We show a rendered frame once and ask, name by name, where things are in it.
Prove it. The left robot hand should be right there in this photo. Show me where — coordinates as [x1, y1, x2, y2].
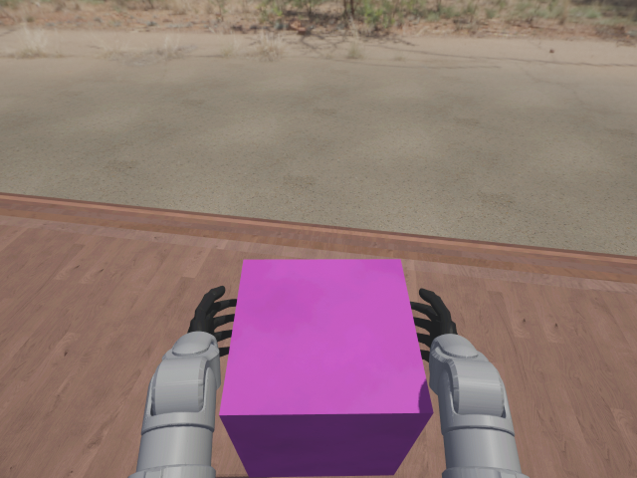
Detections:
[187, 286, 237, 357]

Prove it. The right robot hand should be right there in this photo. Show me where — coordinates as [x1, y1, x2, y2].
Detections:
[410, 288, 458, 362]

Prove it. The carton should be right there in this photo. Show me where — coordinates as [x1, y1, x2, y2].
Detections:
[219, 259, 434, 478]

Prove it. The robot right forearm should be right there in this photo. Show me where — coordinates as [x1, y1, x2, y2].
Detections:
[429, 334, 530, 478]

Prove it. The robot left forearm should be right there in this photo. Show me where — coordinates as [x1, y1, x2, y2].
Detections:
[127, 332, 221, 478]

